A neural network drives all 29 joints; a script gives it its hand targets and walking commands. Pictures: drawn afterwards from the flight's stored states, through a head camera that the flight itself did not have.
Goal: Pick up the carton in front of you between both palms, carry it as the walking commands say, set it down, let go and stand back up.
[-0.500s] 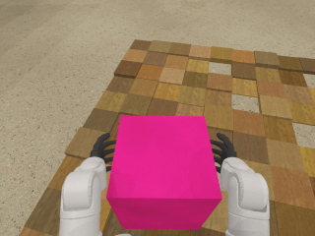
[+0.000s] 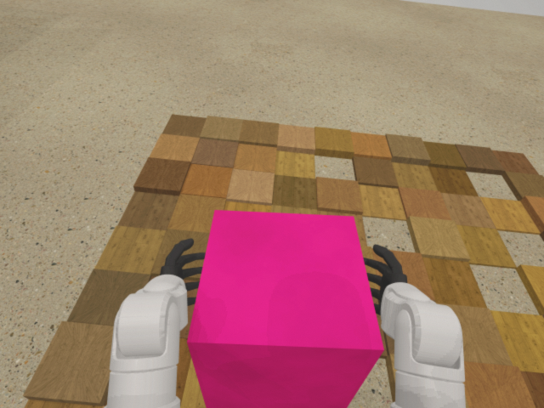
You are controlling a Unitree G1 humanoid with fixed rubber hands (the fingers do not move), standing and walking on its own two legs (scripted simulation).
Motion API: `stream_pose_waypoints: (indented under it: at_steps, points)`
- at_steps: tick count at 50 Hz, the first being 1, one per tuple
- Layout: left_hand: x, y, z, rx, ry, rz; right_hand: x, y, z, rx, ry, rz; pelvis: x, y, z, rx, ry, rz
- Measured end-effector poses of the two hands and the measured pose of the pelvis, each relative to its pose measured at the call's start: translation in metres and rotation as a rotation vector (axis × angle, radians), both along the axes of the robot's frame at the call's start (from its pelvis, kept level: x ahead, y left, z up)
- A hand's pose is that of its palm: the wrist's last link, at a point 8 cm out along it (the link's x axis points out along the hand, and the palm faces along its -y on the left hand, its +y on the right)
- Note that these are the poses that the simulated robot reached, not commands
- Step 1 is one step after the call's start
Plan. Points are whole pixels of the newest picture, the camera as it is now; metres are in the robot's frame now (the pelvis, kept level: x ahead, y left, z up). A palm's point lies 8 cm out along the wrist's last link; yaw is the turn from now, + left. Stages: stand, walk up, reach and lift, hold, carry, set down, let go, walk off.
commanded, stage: carry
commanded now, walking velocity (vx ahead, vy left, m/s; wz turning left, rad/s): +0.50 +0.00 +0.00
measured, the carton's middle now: (279, 316) +0.26 -0.02 -0.01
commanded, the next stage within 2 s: none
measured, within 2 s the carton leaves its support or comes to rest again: neither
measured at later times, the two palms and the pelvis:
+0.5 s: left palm (191, 126) +0.61 +0.15 +0.09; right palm (332, 125) +0.65 -0.14 +0.08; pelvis +0.35 -0.02 +0.00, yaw +5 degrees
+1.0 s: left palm (203, 37) +1.03 +0.17 +0.11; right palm (307, 42) +1.03 -0.12 +0.11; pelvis +0.67 +0.03 +0.02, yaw +2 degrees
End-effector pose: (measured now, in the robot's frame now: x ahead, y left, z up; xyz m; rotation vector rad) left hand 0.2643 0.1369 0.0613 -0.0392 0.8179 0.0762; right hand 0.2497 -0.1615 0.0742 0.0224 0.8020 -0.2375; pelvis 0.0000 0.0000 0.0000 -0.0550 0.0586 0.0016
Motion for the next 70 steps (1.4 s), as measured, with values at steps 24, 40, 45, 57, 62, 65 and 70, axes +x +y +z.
stream_pose_waypoints:
  at_steps: [24, 40, 45, 57, 62, 65, 70]
  points:
    - [0.327, 0.018, 0.025, 0.052, -0.093, 0.197, 0.38, 0.02, 0.006, 0.068, -0.093, 0.178, 0.337, -0.024, 0.001, 0.08, 0.01, 0.085]
    - [0.644, 0.043, 0.027, 0.064, -0.07, 0.02, 0.659, 0.041, 0.018, -0.028, -0.063, 0.109, 0.555, 0.029, -0.011, 0.081, 0.014, 0.034]
    - [0.712, 0.039, 0.035, 0.03, -0.041, 0.024, 0.718, 0.037, 0.025, -0.003, -0.037, 0.059, 0.609, 0.035, 0.011, 0.056, 0.034, 0.031]
    - [0.818, 0.035, 0.049, 0.0, -0.209, 0.185, 0.855, 0.036, 0.034, 0.127, -0.211, 0.093, 0.771, 0.007, -0.002, 0.066, 0.024, 0.032]
    - [0.837, 0.03, 0.041, 0.011, -0.147, 0.175, 0.871, 0.031, 0.025, 0.119, -0.151, 0.079, 0.806, 0.003, 0.005, 0.071, 0.028, 0.052]
    - [0.851, 0.031, 0.052, 0.018, -0.173, 0.158, 0.882, 0.032, 0.034, 0.112, -0.177, 0.078, 0.824, 0.006, 0.007, 0.07, 0.025, 0.049]
    - [0.879, 0.034, 0.067, 0.004, -0.207, 0.134, 0.903, 0.035, 0.054, 0.089, -0.212, 0.064, 0.857, 0.015, 0.008, 0.066, 0.028, 0.036]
